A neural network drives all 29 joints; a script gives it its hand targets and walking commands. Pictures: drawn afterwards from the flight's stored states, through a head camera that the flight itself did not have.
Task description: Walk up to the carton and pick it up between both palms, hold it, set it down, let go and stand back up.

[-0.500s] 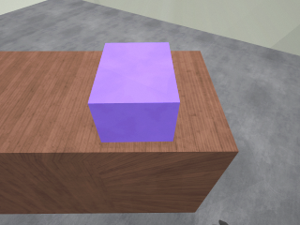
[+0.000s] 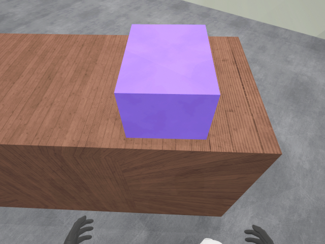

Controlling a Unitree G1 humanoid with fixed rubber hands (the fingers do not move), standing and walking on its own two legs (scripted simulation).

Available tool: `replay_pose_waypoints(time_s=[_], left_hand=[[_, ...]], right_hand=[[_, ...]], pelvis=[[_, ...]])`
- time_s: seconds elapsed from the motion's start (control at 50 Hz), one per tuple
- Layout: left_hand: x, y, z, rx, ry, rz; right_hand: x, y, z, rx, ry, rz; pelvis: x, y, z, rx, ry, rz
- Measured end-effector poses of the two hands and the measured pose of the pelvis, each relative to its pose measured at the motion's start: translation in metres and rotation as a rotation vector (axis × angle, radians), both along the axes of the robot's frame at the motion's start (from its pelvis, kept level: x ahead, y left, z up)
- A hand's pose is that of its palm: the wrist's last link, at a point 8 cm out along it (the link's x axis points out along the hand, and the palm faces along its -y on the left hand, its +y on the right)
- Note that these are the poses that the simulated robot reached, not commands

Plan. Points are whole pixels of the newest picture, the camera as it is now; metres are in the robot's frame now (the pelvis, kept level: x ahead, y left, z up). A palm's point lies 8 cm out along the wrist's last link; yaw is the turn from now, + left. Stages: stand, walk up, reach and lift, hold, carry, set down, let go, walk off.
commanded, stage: walk up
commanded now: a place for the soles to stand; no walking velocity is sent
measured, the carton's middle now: (167, 79) +0.56 -0.02 +0.07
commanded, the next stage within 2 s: reach and lift in 1.78 s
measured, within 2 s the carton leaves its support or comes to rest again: neither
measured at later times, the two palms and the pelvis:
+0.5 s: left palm out of the picture +0.12 +0.23 -0.09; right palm out of the picture +0.02 -0.20 -0.10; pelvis -0.02 +0.04 +0.01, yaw -9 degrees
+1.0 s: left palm out of the picture +0.10 +0.25 -0.10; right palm out of the picture +0.02 -0.18 -0.10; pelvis -0.01 +0.05 +0.02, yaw -7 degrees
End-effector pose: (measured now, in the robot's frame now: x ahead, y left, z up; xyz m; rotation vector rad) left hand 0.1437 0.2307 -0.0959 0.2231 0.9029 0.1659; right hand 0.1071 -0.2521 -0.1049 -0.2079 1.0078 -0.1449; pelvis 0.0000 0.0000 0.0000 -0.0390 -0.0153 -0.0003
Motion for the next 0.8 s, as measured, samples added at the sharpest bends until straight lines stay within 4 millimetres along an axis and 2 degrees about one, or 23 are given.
replay_pose_waypoints(time_s=[0.08, 0.14, 0.2, 0.3, 0.44, 0.52, 0.6, 0.8], left_hand=[[-0.005, 0.026, -0.004, 0.01, 0.013, 0.001], [-0.004, 0.035, -0.001, 0.018, 0.014, 0.005], [-0.007, 0.033, -0.002, 0.019, 0.024, -0.027], [-0.017, 0.02, -0.005, -0.021, 0.07, -0.113], [-0.016, -0.001, -0.002, -0.082, 0.052, -0.175], [-0.026, -0.002, 0.003, -0.088, 0.05, -0.161], [-0.035, 0.006, 0.002, -0.089, 0.087, -0.144], [-0.03, 0.01, 0.001, -0.092, 0.098, -0.138]], right_hand=[[0.004, 0.02, 0.008, 0.0, -0.058, 0.012], [-0.001, 0.032, 0.015, -0.011, -0.086, -0.004], [-0.006, 0.045, 0.019, -0.003, -0.109, -0.029], [-0.02, 0.063, 0.023, 0.022, -0.148, -0.084], [-0.068, 0.059, 0.01, 0.036, -0.065, -0.181], [-0.09, 0.057, 0.002, 0.054, 0.015, -0.186], [-0.092, 0.062, 0.003, 0.064, 0.025, -0.179], [-0.086, 0.07, 0.007, 0.066, 0.022, -0.205]], pelvis=[[-0.011, 0.017, -0.002, 0.008, -0.004, 0.007], [-0.017, 0.025, 0.001, 0.014, 0.001, -0.007], [-0.022, 0.031, 0.004, 0.026, 0.005, -0.033], [-0.025, 0.039, 0.007, 0.037, 0.005, -0.083], [-0.025, 0.043, 0.008, 0.041, 0.004, -0.148], [-0.023, 0.045, 0.012, 0.026, 0.006, -0.158], [-0.018, 0.048, 0.016, 0.027, 0.002, -0.151], [-0.011, 0.052, 0.019, 0.033, -0.008, -0.141]])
